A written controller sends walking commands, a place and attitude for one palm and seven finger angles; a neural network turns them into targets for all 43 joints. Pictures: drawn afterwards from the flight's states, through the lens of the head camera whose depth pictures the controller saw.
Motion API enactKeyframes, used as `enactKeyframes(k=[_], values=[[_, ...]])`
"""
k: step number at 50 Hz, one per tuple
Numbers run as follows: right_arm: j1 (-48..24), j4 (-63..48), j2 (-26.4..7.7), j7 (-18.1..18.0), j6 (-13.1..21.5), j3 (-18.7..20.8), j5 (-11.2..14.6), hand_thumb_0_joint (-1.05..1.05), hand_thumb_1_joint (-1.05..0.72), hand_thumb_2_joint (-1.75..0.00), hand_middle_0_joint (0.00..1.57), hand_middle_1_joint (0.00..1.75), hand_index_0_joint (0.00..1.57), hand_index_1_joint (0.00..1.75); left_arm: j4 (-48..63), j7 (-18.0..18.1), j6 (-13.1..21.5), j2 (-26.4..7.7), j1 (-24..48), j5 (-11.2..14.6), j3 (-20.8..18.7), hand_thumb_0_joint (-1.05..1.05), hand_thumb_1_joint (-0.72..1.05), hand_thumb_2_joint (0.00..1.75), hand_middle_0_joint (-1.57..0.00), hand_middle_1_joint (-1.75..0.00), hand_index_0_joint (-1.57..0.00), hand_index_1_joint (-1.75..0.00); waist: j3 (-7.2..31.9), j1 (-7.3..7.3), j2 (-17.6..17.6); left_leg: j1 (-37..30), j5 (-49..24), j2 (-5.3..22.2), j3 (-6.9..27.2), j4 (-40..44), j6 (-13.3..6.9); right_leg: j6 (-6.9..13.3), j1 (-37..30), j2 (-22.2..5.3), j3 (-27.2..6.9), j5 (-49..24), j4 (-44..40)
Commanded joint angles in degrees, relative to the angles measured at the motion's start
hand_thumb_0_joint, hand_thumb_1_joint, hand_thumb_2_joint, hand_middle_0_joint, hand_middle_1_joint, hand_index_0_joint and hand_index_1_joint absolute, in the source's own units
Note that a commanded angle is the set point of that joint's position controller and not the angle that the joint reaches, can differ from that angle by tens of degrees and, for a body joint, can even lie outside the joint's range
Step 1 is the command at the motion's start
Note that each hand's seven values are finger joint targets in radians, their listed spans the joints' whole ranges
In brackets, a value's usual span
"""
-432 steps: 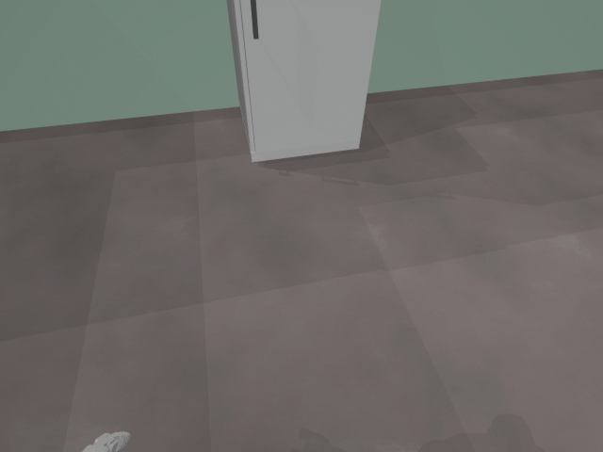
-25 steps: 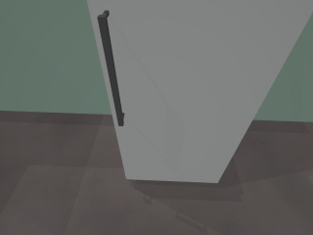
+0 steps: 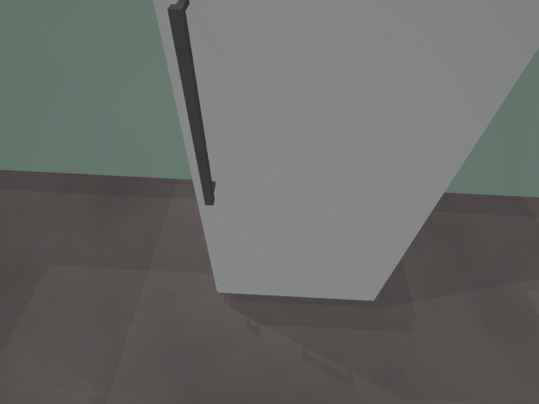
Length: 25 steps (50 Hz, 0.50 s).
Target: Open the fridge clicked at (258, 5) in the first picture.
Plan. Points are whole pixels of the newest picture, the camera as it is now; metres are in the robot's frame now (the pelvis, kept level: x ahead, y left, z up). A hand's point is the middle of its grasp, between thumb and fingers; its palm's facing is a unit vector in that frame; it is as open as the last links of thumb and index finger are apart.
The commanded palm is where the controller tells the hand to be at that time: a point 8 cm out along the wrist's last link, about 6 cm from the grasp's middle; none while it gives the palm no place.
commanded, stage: shuffle to correct the standing spot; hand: left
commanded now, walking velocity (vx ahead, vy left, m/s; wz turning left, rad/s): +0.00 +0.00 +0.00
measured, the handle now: (199, 123) +0.55 +0.17 +0.11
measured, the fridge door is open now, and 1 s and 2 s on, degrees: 0 0 0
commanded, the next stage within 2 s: come to a stop and stand still in 0.30 s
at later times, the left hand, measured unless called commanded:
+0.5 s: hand out of the picture +0.03 +0.18 -0.19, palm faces +0.01 -0.99 -0.15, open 7.4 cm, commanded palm none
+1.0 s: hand (185, 400) +0.16 +0.15 -0.17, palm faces +0.06 -0.97 -0.23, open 7.3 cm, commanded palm none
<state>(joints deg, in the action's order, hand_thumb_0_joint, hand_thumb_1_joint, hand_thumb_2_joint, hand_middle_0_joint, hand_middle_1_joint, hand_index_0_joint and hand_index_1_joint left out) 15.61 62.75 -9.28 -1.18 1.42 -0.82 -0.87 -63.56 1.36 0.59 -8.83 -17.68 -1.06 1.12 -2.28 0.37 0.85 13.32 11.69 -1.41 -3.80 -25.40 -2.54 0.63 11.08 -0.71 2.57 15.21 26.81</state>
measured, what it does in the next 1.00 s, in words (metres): steps on the spot: right foot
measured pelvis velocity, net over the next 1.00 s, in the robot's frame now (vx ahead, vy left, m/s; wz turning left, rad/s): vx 0.07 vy -0.03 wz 0.03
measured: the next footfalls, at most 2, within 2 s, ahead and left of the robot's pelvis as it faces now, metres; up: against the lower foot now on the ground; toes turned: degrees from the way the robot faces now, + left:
right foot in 0.74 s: +0.18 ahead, -0.12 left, +0.00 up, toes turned -3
left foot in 1.14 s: +0.09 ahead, +0.07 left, +0.00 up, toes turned +5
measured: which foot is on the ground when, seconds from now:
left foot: down 0.00-0.76, up 0.78-1.00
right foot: down 0.00-0.42, up 0.44-0.72, down 0.74-1.00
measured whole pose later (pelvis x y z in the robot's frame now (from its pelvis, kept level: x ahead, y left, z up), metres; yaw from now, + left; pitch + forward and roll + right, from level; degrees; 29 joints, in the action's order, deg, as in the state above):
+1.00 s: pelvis +0.07 -0.03 -0.01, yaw +2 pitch -1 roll +2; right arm 10.0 57.4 -9.9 -0.9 -2.4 2.8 -1.1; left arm -54.5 2.1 -0.4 -9.7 -8.4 -2.0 -2.1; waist -5.3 0.3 2.0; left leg 23.0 27.4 0.4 -1.2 -55.1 2.0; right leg 3.6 20.2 -1.9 4.7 11.0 31.8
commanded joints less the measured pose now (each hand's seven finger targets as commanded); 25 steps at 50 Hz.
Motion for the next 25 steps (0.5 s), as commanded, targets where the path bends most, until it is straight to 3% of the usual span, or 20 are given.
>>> enactKeyframes(k=[1,3,5,8,11,13,15,17,18,19,20,21,22,23,25], values=[[2.13,-1.42,-6.58,-0.64,1.06,1.41,0.34,0.00,-0.90,-0.90,0.20,0.30,0.20,0.30,1.89,0.63,1.09,-6.80,-2.60,0.19,-1.54,0.00,0.90,0.90,-0.20,-0.30,-0.20,-0.30,0.13,-0.08,-1.44,-1.24,-4.86,7.43,7.62,5.19,-0.53,1.77,1.22,-5.38,-5.91,-4.66,-4.90],[1.72,-1.25,-6.54,-0.65,1.01,1.48,0.32,0.00,-0.90,-0.90,0.20,0.30,0.20,0.30,1.88,0.67,1.06,-6.98,-2.37,0.13,-1.52,0.00,0.90,0.90,-0.20,-0.30,-0.20,-0.30,-0.34,0.06,-1.49,-1.30,-5.35,7.47,7.67,4.98,-0.56,1.75,1.19,-5.35,-5.71,-4.97,-5.02],[2.91,-0.59,-4.74,-0.45,0.56,0.98,0.02,0.00,-0.90,-0.90,0.20,0.30,0.20,0.30,1.25,0.59,0.71,-5.00,-3.66,-0.06,-1.31,0.00,0.90,0.90,-0.20,-0.30,-0.20,-0.30,-0.55,0.02,-1.20,-0.33,2.56,6.89,6.86,4.71,-0.39,1.97,1.40,-5.17,-5.68,2.81,-4.81],[2.67,-1.17,-4.91,-0.03,-0.20,1.29,-0.39,0.00,-0.90,-0.90,0.20,0.30,0.20,0.30,1.45,0.12,0.37,-5.96,-4.65,-0.40,-1.73,0.00,0.90,0.90,-0.20,-0.30,-0.20,-0.30,-4.69,0.33,0.37,4.25,14.48,5.39,6.34,3.36,-0.44,3.34,3.77,-5.61,-7.61,14.94,-6.68],[2.40,-2.19,-4.02,0.32,-0.21,1.28,-0.61,0.00,-0.90,-0.90,0.20,0.30,0.20,0.30,1.89,-0.05,0.44,-7.19,-5.41,-0.28,-2.61,0.00,0.90,0.90,-0.20,-0.30,-0.20,-0.30,-6.52,0.62,4.09,8.09,13.42,2.91,3.06,-2.58,0.29,5.33,3.54,-8.25,-11.71,20.20,-9.34],[2.13,-2.87,-3.12,0.42,0.02,1.30,-0.59,0.00,-0.90,-0.90,0.20,0.30,0.20,0.30,2.04,0.10,0.70,-8.06,-7.34,-0.25,-3.29,0.00,0.90,0.90,-0.20,-0.30,-0.20,-0.30,-6.57,1.20,6.75,11.17,10.85,2.11,0.69,-8.42,0.56,7.29,0.86,-11.20,-15.41,19.52,-11.49],[1.29,-3.79,-2.74,0.61,0.51,1.31,-0.58,0.00,-0.90,-0.90,0.20,0.30,0.20,0.30,2.12,0.16,1.22,-8.67,-8.56,-0.24,-3.82,0.00,0.90,0.90,-0.20,-0.30,-0.20,-0.30,-6.42,1.35,6.39,12.11,9.66,2.66,-0.44,-11.41,0.76,9.06,-0.27,-14.23,-17.14,11.74,-11.44],[3.07,-3.32,-2.30,0.64,1.14,1.27,-0.42,0.00,-0.90,-0.90,0.20,0.30,0.20,0.30,2.44,0.12,1.55,-8.52,-7.72,-0.40,-4.13,0.00,0.90,0.90,-0.20,-0.30,-0.20,-0.30,-5.27,0.26,3.82,7.16,7.74,3.12,-0.89,-6.78,0.63,8.72,0.54,-12.89,-12.97,2.20,-6.87],[5.67,-2.29,-2.44,0.59,1.57,1.26,-0.27,0.00,-0.90,-0.90,0.20,0.30,0.20,0.30,2.74,-0.03,1.53,-7.86,-6.97,-0.42,-4.09,0.00,0.90,0.90,-0.20,-0.30,-0.20,-0.30,-3.79,-0.73,0.56,1.85,2.64,3.28,-0.45,-3.98,0.00,7.17,1.82,-9.57,-8.32,-2.25,-2.11],[10.08,-0.60,-4.07,0.30,1.96,1.44,-0.31,0.00,-0.90,-0.90,0.20,0.30,0.20,0.30,3.12,-0.13,1.43,-6.31,-5.42,-0.36,-3.78,0.00,0.90,0.90,-0.20,-0.30,-0.20,-0.30,-2.60,-2.32,-4.88,-4.36,-6.23,6.29,4.59,-0.84,-1.58,4.95,5.63,-5.03,-2.86,-4.24,6.34],[16.03,1.35,-7.42,-0.33,2.30,2.11,-0.68,0.00,-0.90,-0.90,0.20,0.30,0.20,0.30,3.93,-0.19,1.57,-4.35,-3.83,-0.26,-3.24,0.00,0.90,0.90,-0.20,-0.30,-0.20,-0.30,-0.14,-3.95,-15.47,-13.43,-19.87,14.48,15.96,2.51,-6.50,2.31,14.48,-0.12,3.33,2.37,19.61],[20.52,2.69,-7.81,-1.16,2.18,2.12,-0.74,0.00,-0.90,-0.90,0.20,0.30,0.20,0.30,5.63,0.13,1.87,-3.85,0.00,-0.28,-2.60,0.00,0.90,0.90,-0.20,-0.30,-0.20,-0.30,-1.18,-5.50,-18.05,-20.59,-39.58,20.62,23.81,5.51,-11.22,1.22,25.66,1.62,2.81,18.82,30.71],[20.56,2.93,-6.76,-1.70,2.02,1.33,-0.68,0.00,-0.90,-0.90,0.20,0.30,0.20,0.30,6.00,0.50,1.75,-4.78,1.72,-0.28,-2.93,0.00,0.90,0.90,-0.20,-0.30,-0.20,-0.30,-1.63,-4.86,-13.78,-20.65,-52.19,21.80,22.53,3.58,-12.87,1.28,27.23,-0.99,-1.06,19.33,34.79],[17.73,1.99,-4.36,-2.04,2.14,0.81,-0.39,0.00,-0.90,-0.90,0.20,0.30,0.20,0.30,6.01,0.59,1.63,-4.44,2.88,-0.07,-2.90,0.00,0.90,0.90,-0.20,-0.30,-0.20,-0.30,-2.88,-3.66,-8.20,-17.41,-59.33,21.33,18.57,2.79,-12.58,1.07,25.60,-2.98,-2.13,17.88,33.12],[12.68,0.45,-4.49,-2.38,2.08,0.68,-0.43,0.00,-0.90,-0.90,0.20,0.30,0.20,0.30,5.32,0.49,0.80,-1.89,2.35,0.23,-2.65,0.00,0.90,0.90,-0.20,-0.30,-0.20,-0.30,-2.75,-1.65,-6.50,-12.47,-59.37,18.02,12.76,3.08,-9.66,-0.02,19.55,-3.81,-1.78,13.50,27.07]])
